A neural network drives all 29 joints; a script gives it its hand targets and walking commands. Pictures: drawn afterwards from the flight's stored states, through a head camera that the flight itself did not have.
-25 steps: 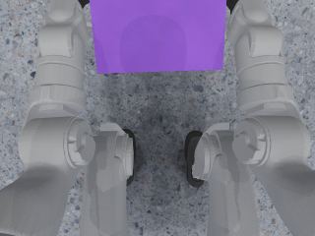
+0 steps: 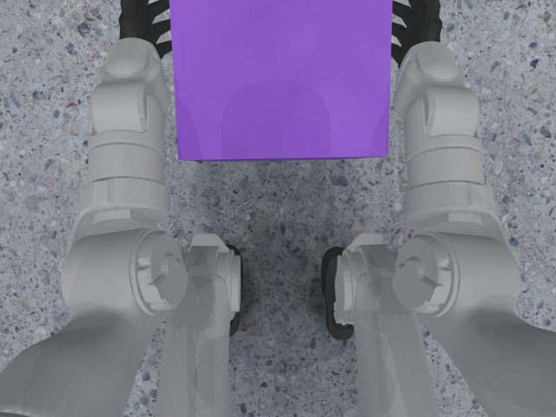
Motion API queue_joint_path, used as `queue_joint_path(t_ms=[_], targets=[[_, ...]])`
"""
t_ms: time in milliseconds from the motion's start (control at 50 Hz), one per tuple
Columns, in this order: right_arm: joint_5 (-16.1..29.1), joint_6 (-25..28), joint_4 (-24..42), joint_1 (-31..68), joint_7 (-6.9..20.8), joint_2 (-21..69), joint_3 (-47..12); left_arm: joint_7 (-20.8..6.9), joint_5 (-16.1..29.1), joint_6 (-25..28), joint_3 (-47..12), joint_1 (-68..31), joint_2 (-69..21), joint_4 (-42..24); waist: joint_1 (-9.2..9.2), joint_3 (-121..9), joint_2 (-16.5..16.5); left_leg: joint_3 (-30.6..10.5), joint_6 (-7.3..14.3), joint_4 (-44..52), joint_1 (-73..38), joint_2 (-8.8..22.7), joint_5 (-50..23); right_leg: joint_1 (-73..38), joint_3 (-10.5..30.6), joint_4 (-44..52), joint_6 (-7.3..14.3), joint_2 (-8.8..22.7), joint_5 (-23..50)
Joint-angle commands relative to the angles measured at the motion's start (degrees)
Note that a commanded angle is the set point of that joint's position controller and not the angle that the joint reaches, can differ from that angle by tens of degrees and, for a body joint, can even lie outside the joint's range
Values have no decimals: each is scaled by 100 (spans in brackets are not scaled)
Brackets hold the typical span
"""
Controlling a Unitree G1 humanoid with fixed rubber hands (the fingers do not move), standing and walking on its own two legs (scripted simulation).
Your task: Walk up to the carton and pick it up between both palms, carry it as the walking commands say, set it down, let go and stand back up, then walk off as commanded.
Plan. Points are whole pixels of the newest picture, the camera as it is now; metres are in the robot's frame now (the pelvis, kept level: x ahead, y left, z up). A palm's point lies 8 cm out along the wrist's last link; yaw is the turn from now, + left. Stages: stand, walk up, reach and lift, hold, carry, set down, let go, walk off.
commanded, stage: reach and lift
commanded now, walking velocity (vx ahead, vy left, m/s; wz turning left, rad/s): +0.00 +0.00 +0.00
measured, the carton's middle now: (279, 82) +0.52 +0.02 -0.17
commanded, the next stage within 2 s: none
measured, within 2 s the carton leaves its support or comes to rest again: neither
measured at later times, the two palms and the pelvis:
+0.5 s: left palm (111, 33) +0.51 +0.17 -0.02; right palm (452, 36) +0.51 -0.13 -0.02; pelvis +0.00 +0.00 +0.05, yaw +0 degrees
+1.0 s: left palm (64, 17) +0.49 +0.17 +0.05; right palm (513, 18) +0.49 -0.13 +0.06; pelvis +0.01 +0.00 +0.10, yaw +0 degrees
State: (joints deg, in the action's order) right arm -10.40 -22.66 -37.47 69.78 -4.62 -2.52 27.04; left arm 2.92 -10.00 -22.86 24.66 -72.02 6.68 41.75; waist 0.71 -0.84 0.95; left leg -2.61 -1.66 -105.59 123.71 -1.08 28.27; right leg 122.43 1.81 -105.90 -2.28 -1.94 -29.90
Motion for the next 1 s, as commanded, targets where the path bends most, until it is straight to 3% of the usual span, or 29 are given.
queue_joint_path(t_ms=[0, 980], targets=[[974, 59, 109, 4065, 1569, 5698, -3002, -1683, 1006, 96, -2730, -3794, -5863, -219, 102, -7183, -71, 745, 31, 877, -4071, -737, -1721, -3535, -652, 977, 90, -734, 1585], [689, 3, 22, 2465, 1865, 6503, -3129, -1722, 735, -37, -2968, -2205, -6927, -305, -32, -6683, -227, 523, -6, 2810, -6011, -838, -1801, -4896, -556, 2884, 61, -817, 1563]])
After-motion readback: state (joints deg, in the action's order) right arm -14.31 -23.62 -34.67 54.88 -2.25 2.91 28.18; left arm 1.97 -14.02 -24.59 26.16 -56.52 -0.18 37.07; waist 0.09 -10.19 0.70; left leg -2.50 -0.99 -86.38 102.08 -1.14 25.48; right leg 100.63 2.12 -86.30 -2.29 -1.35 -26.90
